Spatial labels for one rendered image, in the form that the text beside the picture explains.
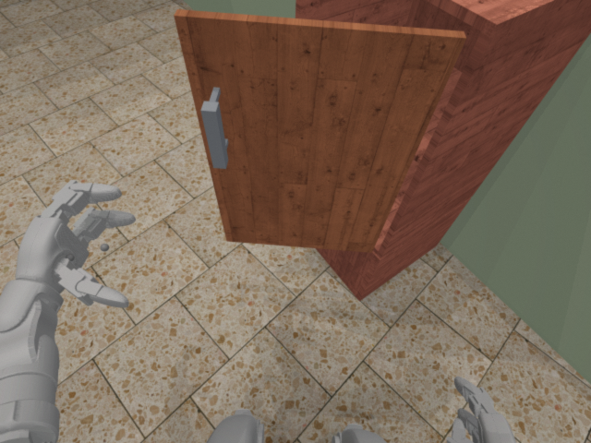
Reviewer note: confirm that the robot left thigh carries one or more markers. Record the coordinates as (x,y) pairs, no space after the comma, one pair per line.
(239,428)

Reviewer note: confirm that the robot left forearm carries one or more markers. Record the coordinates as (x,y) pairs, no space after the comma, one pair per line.
(29,362)

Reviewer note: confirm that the cupboard door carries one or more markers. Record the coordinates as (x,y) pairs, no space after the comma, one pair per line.
(323,120)

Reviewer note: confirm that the robot right hand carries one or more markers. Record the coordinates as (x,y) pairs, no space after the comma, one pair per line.
(490,427)

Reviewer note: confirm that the robot left hand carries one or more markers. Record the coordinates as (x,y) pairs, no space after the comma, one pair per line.
(47,241)

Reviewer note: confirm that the robot right shin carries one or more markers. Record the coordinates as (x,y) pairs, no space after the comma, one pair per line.
(356,426)

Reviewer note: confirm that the handle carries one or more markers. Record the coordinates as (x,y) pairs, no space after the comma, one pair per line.
(212,120)

